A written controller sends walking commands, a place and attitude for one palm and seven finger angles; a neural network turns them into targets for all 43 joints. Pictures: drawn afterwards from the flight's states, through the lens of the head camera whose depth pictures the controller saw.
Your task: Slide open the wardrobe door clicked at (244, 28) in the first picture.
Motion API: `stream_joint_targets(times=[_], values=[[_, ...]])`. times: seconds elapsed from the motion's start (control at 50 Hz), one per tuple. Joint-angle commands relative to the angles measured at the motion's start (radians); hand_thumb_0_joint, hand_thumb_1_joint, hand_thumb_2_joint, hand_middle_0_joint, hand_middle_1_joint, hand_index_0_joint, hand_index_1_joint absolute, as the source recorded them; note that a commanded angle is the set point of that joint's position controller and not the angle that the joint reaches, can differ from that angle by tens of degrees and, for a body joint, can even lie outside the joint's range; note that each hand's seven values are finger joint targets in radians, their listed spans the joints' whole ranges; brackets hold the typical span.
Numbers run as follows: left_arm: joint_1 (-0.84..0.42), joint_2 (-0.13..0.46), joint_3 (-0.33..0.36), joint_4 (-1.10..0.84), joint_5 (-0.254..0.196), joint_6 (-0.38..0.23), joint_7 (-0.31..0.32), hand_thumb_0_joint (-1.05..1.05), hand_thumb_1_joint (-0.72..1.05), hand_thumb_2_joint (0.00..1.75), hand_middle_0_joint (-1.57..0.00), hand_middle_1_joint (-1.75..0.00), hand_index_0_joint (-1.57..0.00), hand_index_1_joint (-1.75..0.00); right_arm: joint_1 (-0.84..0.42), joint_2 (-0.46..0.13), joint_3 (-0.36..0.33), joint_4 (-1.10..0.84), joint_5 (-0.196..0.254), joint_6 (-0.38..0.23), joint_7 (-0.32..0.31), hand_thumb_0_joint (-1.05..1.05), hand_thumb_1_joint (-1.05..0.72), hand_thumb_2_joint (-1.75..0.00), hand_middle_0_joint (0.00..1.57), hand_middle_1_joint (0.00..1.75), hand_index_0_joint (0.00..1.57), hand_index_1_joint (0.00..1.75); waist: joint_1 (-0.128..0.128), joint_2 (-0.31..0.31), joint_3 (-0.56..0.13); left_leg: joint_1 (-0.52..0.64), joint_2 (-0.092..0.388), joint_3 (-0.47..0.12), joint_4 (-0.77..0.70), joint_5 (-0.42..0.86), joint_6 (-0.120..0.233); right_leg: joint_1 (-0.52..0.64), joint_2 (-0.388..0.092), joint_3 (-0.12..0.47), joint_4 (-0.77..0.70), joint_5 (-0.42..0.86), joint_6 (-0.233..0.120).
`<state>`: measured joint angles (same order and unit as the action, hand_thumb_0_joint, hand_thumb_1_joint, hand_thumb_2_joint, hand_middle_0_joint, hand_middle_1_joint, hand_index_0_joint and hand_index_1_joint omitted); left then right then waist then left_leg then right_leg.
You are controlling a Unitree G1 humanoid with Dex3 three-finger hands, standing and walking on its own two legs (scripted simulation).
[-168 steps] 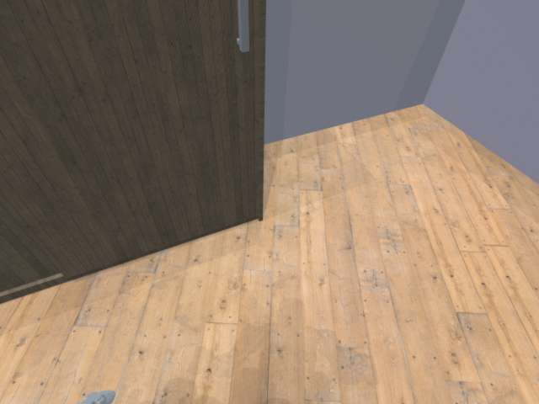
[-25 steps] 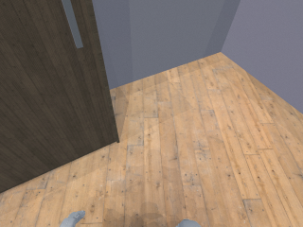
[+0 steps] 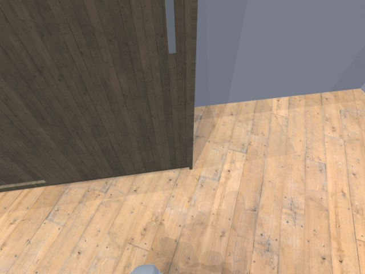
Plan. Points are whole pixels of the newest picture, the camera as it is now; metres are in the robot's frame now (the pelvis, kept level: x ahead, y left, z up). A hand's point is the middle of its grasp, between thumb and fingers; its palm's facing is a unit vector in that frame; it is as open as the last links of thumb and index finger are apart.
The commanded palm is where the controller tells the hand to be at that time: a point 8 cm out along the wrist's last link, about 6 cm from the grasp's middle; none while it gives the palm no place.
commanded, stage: turn to face it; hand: right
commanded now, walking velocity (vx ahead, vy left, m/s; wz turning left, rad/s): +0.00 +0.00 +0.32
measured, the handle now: (168, 4) +0.75 +0.07 +0.22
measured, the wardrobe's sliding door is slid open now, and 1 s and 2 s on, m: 0.00 0.00 0.00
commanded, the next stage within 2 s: take the last steps up to it in 0.22 s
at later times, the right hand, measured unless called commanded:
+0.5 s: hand out of the picture +0.11 -0.13 -0.16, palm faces -0.09 +0.98 -0.19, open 7.3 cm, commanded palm none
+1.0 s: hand (234, 256) +0.20 -0.12 -0.18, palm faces -0.23 +0.96 -0.15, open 7.3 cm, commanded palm none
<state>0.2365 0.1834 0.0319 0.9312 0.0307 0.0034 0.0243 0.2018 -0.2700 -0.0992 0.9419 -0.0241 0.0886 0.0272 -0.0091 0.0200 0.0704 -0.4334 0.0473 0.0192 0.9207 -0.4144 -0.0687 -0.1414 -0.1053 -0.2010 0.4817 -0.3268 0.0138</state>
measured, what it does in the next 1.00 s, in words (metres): walks ahead: left foot, then right foot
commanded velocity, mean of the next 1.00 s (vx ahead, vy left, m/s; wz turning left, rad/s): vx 0.19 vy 0.03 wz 0.13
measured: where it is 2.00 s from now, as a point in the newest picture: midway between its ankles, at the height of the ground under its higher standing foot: outside the picture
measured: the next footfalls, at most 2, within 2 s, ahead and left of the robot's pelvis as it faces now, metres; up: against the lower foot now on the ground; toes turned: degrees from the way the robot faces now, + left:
left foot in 0.10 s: +0.04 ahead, +0.14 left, +0.00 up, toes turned +8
right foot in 0.60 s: +0.09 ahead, -0.07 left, +0.00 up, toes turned +3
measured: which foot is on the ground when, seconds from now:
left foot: up 0.00-0.08, down 0.10-0.60, up 0.62-1.00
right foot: down 0.00-0.10, up 0.12-0.58, down 0.60-1.00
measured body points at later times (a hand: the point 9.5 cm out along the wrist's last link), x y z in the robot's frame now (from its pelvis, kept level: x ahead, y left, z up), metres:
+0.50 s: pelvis +0.02 +0.04 +0.00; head +0.02 +0.04 +0.45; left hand +0.03 +0.29 -0.15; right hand +0.11 -0.18 -0.15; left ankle +0.00 +0.13 -0.74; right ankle +0.04 -0.09 -0.70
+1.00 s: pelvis +0.13 +0.05 +0.00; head +0.16 +0.04 +0.45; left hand -0.02 +0.21 -0.14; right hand +0.21 -0.17 -0.16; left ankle +0.18 +0.21 -0.69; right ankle +0.05 -0.07 -0.74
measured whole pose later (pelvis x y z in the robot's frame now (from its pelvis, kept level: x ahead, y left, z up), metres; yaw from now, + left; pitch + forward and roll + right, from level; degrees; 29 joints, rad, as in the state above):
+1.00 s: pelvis +0.13 +0.05 +0.00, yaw +14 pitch +0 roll +1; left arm 0.49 0.07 0.01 1.15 0.03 -0.06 0.03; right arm 0.24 -0.18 -0.07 1.09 -0.03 0.02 0.02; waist 0.04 0.03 0.05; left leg -0.52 0.09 0.09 0.80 -0.23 -0.01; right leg 0.03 -0.06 -0.18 0.31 -0.33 0.01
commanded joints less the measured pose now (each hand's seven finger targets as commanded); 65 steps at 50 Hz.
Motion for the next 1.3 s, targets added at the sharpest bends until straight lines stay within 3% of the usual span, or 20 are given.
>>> stream_joint_targets(times=[0.0,0.06,0.08,0.1,0.24,0.44,0.54,0.56,0.58,0.6,0.66,0.74,0.96,1.04,1.06,1.08,1.1,1.18,1.24,1.28], values=[[0.075,0.229,0.070,-0.024,-0.001,-0.008,0.007,0.00,0.90,0.90,-0.20,-0.30,-0.20,-0.30,-0.083,-0.013,0.014,-0.100,0.005,-0.048,0.001,0.00,-0.90,-0.90,0.20,0.30,0.20,0.30,0.057,-0.272,-0.076,0.018,-0.034,0.089,-0.197,-0.011,0.034,0.110,-0.223,0.117,-0.037,0.688,-0.123],[0.070,0.211,0.068,-0.024,-0.017,-0.006,-0.001,0.00,0.90,0.90,-0.20,-0.30,-0.20,-0.30,0.068,-0.082,0.000,-0.054,-0.001,-0.080,-0.009,0.00,-0.90,-0.90,0.20,0.30,0.20,0.30,-0.028,-0.131,-0.162,0.364,0.018,0.025,-0.519,0.348,0.077,-0.047,-0.170,0.031,0.226,0.545,-0.016],[0.058,0.122,0.045,-0.060,-0.023,-0.004,-0.007,0.00,0.90,0.90,-0.20,-0.30,-0.20,-0.30,0.152,-0.205,-0.026,-0.026,-0.009,-0.094,-0.028,0.00,-0.90,-0.90,0.20,0.30,0.20,0.30,-0.063,0.202,-0.202,0.584,0.276,-0.294,-0.541,0.761,0.169,-0.355,-0.042,-0.016,0.463,-0.021,0.048],[-0.015,0.113,0.033,-0.087,-0.023,0.009,0.005,0.00,0.90,0.90,-0.20,-0.30,-0.20,-0.30,0.190,-0.233,-0.029,-0.008,0.012,-0.088,-0.041,0.00,-0.90,-0.90,0.20,0.30,0.20,0.30,-0.082,0.210,-0.223,0.528,0.378,-0.368,-0.495,1.077,0.274,-0.404,0.001,0.117,0.594,-0.337,0.057],[0.064,0.105,0.042,0.017,-0.010,0.034,0.002,0.00,0.90,0.90,-0.20,-0.30,-0.20,-0.30,-0.030,-0.093,0.005,-0.063,0.008,-0.088,-0.050,0.00,-0.90,-0.90,0.20,0.30,0.20,0.30,0.029,0.107,-0.102,0.273,0.175,-0.142,-0.571,0.682,0.225,-0.359,-0.007,0.179,0.639,-0.038,0.069],[-0.042,0.089,0.037,-0.014,-0.002,-0.004,-0.019,0.00,0.90,0.90,-0.20,-0.30,-0.20,-0.30,0.076,-0.086,-0.001,-0.005,-0.004,-0.108,-0.040,0.00,-0.90,-0.90,0.20,0.30,0.20,0.30,-0.029,0.111,-0.043,0.299,0.192,-0.316,-0.693,0.085,0.285,-0.338,0.012,0.154,0.327,-0.092,0.046],[0.133,0.064,0.028,0.051,-0.006,-0.036,-0.012,0.00,0.90,0.90,-0.20,-0.30,-0.20,-0.30,0.043,-0.062,0.004,0.012,0.008,-0.107,-0.032,0.00,-0.90,-0.90,0.20,0.30,0.20,0.30,0.053,0.031,-0.018,0.030,0.096,-0.255,-0.588,-0.105,0.220,0.067,0.050,0.112,-0.041,0.030,0.010],[0.212,0.122,0.037,0.077,-0.002,-0.046,-0.002,0.00,0.90,0.90,-0.20,-0.30,-0.20,-0.30,0.049,-0.008,0.014,0.004,0.012,-0.105,-0.025,0.00,-0.90,-0.90,0.20,0.30,0.20,0.30,0.081,-0.157,-0.022,-0.107,0.004,-0.179,-0.408,-0.120,0.172,0.181,-0.067,0.282,-0.159,-0.116,-0.025],[0.277,0.217,0.058,0.083,0.009,-0.044,0.000,0.00,0.90,0.90,-0.20,-0.30,-0.20,-0.30,0.057,0.045,0.026,-0.012,0.016,-0.106,-0.018,0.00,-0.90,-0.90,0.20,0.30,0.20,0.30,0.101,-0.412,-0.001,-0.239,-0.110,0.003,-0.114,-0.144,0.117,0.181,-0.310,0.604,-0.330,-0.361,-0.102],[0.264,0.224,0.057,0.072,0.005,-0.037,0.005,0.00,0.90,0.90,-0.20,-0.30,-0.20,-0.30,-0.002,0.001,0.015,-0.032,0.000,-0.104,-0.016,0.00,-0.90,-0.90,0.20,0.30,0.20,0.30,0.103,-0.317,0.085,-0.261,-0.058,-0.037,0.043,-0.114,0.117,0.036,-0.385,0.684,-0.413,-0.469,-0.154],[0.147,0.108,0.017,0.056,-0.001,-0.055,0.011,0.00,0.90,0.90,-0.20,-0.30,-0.20,-0.30,0.050,0.004,0.007,0.034,-0.014,-0.100,0.000,0.00,-0.90,-0.90,0.20,0.30,0.20,0.30,0.030,-0.127,0.131,-0.223,-0.006,-0.060,0.197,0.091,0.101,-0.070,-0.240,0.446,-0.397,-0.247,-0.094],[0.194,0.077,0.009,0.093,-0.012,-0.081,0.018,0.00,0.90,0.90,-0.20,-0.30,-0.20,-0.30,0.119,0.045,0.017,0.080,-0.004,-0.098,-0.002,0.00,-0.90,-0.90,0.20,0.30,0.20,0.30,0.010,-0.144,0.031,-0.210,0.006,-0.029,0.197,0.217,0.066,0.059,-0.160,0.230,-0.329,0.178,-0.071],[0.351,0.053,0.019,0.209,0.003,-0.069,0.016,0.00,0.90,0.90,-0.20,-0.30,-0.20,-0.30,-0.110,0.095,0.044,0.039,0.003,-0.108,-0.004,0.00,-0.90,-0.90,0.20,0.30,0.20,0.30,0.081,-0.190,0.104,-0.143,0.031,0.110,-0.207,0.162,0.070,0.109,-0.191,0.162,-0.239,0.491,-0.147],[0.304,0.065,0.026,0.215,-0.006,-0.062,0.014,0.00,0.90,0.90,-0.20,-0.30,-0.20,-0.30,0.083,0.057,0.029,0.105,0.000,-0.131,-0.010,0.00,-0.90,-0.90,0.20,0.30,0.20,0.30,-0.022,-0.148,-0.025,0.223,-0.032,0.152,-0.413,0.248,0.102,0.037,-0.147,0.110,0.002,0.577,-0.100],[0.301,0.052,0.026,0.211,-0.016,-0.065,0.006,0.00,0.90,0.90,-0.20,-0.30,-0.20,-0.30,0.211,0.003,0.015,0.147,-0.004,-0.146,-0.017,0.00,-0.90,-0.90,0.20,0.30,0.20,0.30,-0.077,-0.066,-0.116,0.452,0.029,0.071,-0.435,0.300,0.130,-0.081,-0.113,0.086,0.180,0.494,-0.066],[0.328,-0.006,0.015,0.185,-0.028,-0.070,-0.003,0.00,0.90,0.90,-0.20,-0.30,-0.20,-0.30,0.337,-0.096,-0.010,0.177,-0.008,-0.159,-0.032,0.00,-0.90,-0.90,0.20,0.30,0.20,0.30,-0.112,0.187,-0.254,0.688,0.293,-0.238,-0.481,0.415,0.215,-0.305,0.005,0.015,0.470,0.088,-0.020],[0.300,0.000,0.011,0.157,-0.031,-0.061,0.003,0.00,0.90,0.90,-0.20,-0.30,-0.20,-0.30,0.383,-0.143,-0.011,0.188,0.012,-0.158,-0.037,0.00,-0.90,-0.90,0.20,0.30,0.20,0.30,-0.102,0.212,-0.289,0.679,0.422,-0.424,-0.579,0.544,0.294,-0.385,0.069,0.108,0.704,-0.300,-0.013],[0.202,-0.036,0.022,0.161,-0.012,-0.032,-0.003,0.00,0.90,0.90,-0.20,-0.30,-0.20,-0.30,0.106,0.011,0.030,0.127,0.012,-0.152,-0.052,0.00,-0.90,-0.90,0.20,0.30,0.20,0.30,-0.008,0.050,-0.019,0.240,0.308,-0.143,-0.670,0.429,0.236,-0.374,-0.052,0.187,0.745,-0.074,-0.012],[0.270,-0.088,0.004,0.194,-0.015,-0.001,0.003,0.00,0.90,0.90,-0.20,-0.30,-0.20,-0.30,0.031,0.068,0.055,0.105,0.000,-0.154,-0.063,0.00,-0.90,-0.90,0.20,0.30,0.20,0.30,0.062,0.026,-0.019,0.082,0.247,0.030,-0.643,0.731,0.201,-0.217,-0.036,0.169,0.521,-0.026,0.024],[0.237,-0.078,0.004,0.178,-0.022,0.017,0.001,0.00,0.90,0.90,-0.20,-0.30,-0.20,-0.30,0.030,0.041,0.054,0.091,0.001,-0.140,-0.066,0.00,-0.90,-0.90,0.20,0.30,0.20,0.30,0.047,0.063,-0.023,0.092,0.228,0.049,-0.619,0.793,0.206,-0.205,-0.005,0.145,0.442,0.010,0.033]])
